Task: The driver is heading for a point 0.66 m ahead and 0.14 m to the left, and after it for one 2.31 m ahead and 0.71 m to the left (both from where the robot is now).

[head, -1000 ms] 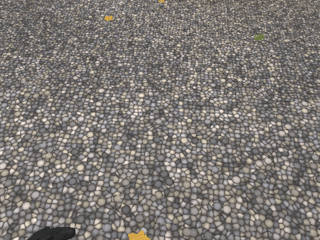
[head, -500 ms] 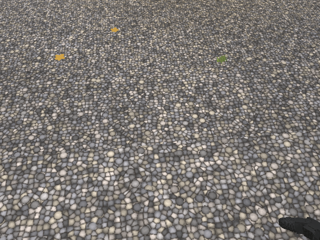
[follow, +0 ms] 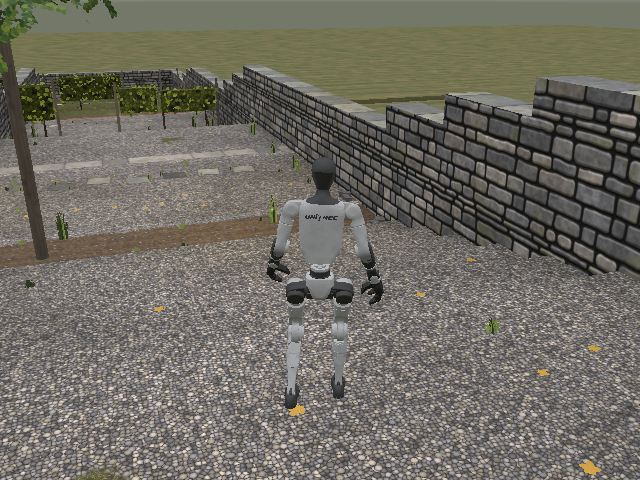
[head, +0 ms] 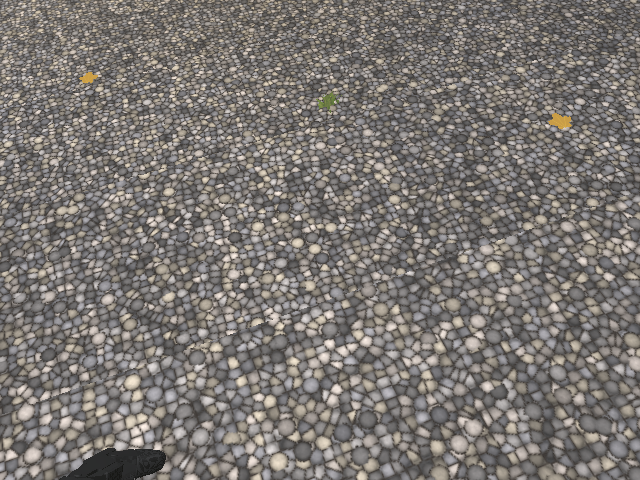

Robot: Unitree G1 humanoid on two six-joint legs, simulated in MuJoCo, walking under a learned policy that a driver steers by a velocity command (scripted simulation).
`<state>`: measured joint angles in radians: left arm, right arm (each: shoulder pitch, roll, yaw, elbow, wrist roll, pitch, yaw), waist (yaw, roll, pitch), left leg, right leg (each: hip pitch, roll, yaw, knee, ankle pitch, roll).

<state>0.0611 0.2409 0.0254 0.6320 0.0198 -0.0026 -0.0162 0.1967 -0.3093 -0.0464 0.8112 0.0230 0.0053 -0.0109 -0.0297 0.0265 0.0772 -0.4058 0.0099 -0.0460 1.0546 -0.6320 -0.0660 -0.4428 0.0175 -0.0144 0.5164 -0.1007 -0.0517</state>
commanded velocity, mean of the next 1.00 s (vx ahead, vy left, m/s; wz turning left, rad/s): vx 0.38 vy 0.00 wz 0.35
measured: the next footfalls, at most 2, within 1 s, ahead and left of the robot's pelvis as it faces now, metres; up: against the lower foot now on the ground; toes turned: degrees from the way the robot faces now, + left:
left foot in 0.22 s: +0.00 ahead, +0.12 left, +0.00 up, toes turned +9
right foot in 0.68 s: +0.35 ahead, -0.04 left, +0.00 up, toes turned +23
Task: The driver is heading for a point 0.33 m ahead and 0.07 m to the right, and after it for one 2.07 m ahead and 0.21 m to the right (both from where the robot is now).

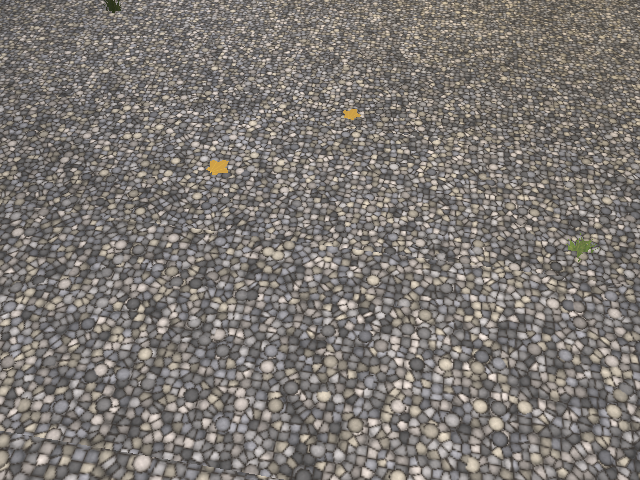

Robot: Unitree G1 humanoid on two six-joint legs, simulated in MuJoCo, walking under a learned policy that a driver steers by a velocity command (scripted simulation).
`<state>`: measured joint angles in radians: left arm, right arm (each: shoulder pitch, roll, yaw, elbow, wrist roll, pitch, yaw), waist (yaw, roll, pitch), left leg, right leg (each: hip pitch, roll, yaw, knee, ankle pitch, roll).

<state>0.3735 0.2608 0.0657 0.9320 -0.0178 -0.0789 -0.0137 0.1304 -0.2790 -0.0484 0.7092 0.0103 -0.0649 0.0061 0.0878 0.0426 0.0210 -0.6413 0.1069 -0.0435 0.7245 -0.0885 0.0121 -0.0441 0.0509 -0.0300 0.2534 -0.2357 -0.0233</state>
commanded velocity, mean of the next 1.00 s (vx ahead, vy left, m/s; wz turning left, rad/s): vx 0.20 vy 0.00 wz -0.20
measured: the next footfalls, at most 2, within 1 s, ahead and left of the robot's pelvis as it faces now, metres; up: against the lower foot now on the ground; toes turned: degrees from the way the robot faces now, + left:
left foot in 0.14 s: +0.26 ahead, +0.15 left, +0.00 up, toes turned -2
right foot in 0.58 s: +0.32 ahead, -0.10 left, +0.00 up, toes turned -19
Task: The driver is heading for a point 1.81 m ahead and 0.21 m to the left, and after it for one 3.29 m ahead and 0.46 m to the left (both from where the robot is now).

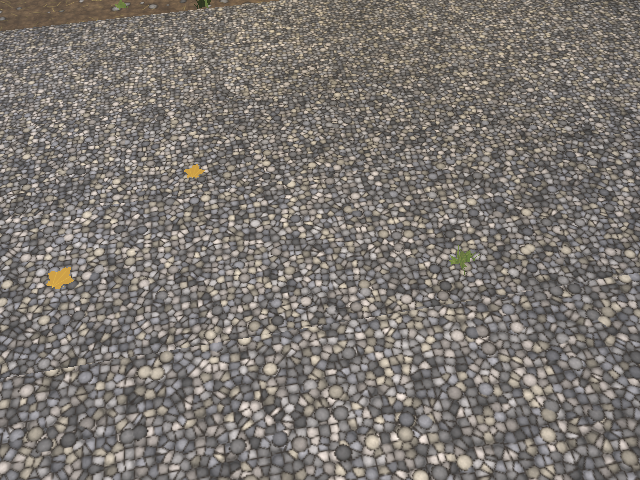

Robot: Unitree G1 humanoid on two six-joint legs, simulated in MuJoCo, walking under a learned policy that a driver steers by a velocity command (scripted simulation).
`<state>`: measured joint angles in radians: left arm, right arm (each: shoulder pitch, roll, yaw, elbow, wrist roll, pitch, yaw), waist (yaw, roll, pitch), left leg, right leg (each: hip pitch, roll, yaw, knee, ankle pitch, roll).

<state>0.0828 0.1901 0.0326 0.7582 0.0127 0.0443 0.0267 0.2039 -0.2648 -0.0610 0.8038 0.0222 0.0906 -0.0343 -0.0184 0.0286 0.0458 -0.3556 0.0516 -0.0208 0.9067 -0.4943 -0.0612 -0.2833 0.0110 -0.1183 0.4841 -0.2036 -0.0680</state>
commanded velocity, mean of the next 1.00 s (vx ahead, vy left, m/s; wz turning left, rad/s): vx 0.11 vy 0.00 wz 0.13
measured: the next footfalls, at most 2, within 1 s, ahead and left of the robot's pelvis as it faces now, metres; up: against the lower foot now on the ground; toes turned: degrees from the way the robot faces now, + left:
left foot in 0.14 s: -0.02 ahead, +0.13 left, +0.00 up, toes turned +7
right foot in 0.66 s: +0.04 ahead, -0.08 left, +0.00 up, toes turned +19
